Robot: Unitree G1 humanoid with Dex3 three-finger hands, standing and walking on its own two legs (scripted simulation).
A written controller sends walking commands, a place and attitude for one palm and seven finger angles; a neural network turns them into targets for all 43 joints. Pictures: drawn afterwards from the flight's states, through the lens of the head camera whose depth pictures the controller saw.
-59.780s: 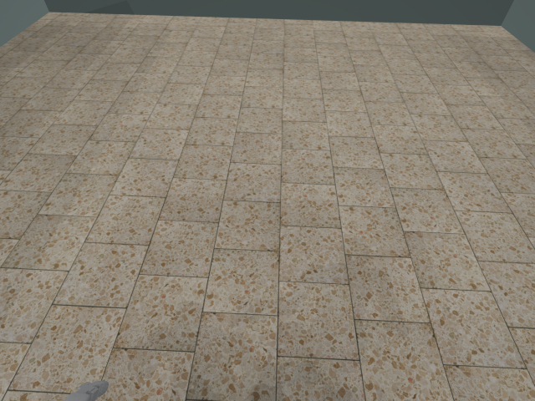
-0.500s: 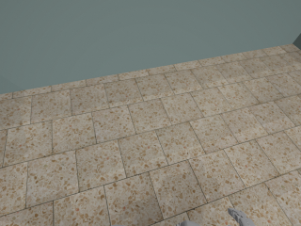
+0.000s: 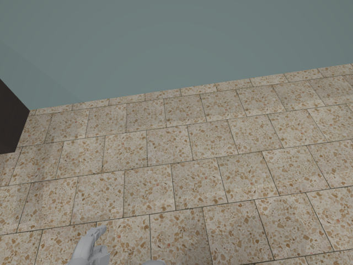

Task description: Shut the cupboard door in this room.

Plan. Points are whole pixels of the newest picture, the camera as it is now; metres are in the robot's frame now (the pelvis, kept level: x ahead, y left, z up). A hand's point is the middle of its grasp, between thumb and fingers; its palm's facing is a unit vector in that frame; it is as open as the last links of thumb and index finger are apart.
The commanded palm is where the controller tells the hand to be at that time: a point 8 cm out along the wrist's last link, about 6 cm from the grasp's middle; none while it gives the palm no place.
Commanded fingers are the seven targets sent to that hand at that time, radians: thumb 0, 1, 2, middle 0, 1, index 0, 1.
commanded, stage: walk to a spot facing it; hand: left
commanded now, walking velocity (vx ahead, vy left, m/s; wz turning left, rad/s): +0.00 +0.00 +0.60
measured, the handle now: out of the picture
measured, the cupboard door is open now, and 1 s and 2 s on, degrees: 100 100 100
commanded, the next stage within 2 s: turn to face it in 1.78 s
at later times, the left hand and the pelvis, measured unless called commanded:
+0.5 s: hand out of the picture -0.08 +0.24 -0.17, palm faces +0.41 -0.87 -0.27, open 7.4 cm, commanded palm none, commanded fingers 0.00 0.90 0.90 -0.20 -0.30 -0.20 -0.30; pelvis +0.05 +0.06 -0.01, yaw +20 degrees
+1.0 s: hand (59, 203) +0.30 +0.37 -0.15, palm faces +0.41 -0.89 -0.19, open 7.4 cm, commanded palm none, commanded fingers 0.00 0.90 0.90 -0.20 -0.30 -0.20 -0.30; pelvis +0.25 +0.14 -0.01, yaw +30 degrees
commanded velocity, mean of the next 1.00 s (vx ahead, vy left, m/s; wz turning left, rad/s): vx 0.31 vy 0.00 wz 0.40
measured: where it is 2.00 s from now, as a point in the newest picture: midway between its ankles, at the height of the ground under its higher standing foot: (120, 187)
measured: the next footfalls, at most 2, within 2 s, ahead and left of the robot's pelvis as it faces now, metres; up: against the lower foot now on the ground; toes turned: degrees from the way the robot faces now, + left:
left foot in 0.48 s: +0.08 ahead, +0.18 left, +0.00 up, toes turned +27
right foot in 1.02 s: +0.45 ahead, +0.13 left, +0.00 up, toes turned +23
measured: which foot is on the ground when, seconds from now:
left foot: up 0.00-0.46, down 0.48-1.00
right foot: down 0.00-0.48, up 0.50-1.00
